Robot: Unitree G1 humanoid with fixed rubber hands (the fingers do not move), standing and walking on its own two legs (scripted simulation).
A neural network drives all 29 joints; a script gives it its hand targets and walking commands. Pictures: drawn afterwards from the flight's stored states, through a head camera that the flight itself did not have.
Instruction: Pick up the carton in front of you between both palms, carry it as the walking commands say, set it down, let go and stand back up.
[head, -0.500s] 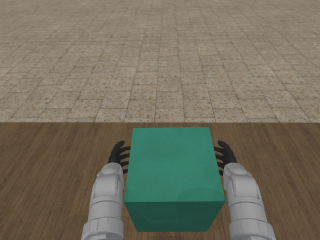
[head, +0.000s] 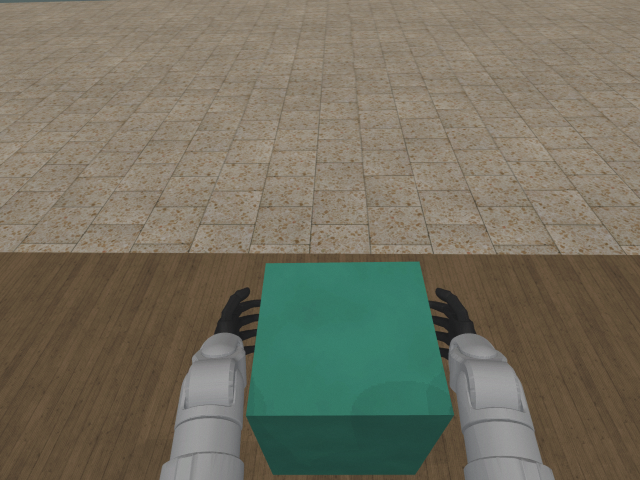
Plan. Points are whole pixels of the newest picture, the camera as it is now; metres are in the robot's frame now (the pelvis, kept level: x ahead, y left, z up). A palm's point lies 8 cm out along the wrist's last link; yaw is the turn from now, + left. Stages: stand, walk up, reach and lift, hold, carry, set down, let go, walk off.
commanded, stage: reach and lift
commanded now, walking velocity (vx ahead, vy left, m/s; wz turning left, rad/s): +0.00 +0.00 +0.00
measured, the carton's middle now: (343, 372) +0.29 +0.00 -0.04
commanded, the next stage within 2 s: hold in 0.24 s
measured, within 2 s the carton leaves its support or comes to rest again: neither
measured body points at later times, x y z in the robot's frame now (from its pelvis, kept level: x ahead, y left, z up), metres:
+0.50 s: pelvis -0.01 +0.00 +0.00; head -0.05 +0.00 +0.45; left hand +0.29 +0.15 +0.04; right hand +0.29 -0.15 +0.04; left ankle +0.01 +0.12 -0.74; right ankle +0.01 -0.12 -0.74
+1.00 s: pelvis +0.00 +0.00 +0.00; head -0.05 +0.00 +0.45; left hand +0.30 +0.15 +0.05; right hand +0.30 -0.15 +0.05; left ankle +0.01 +0.12 -0.74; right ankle +0.01 -0.12 -0.74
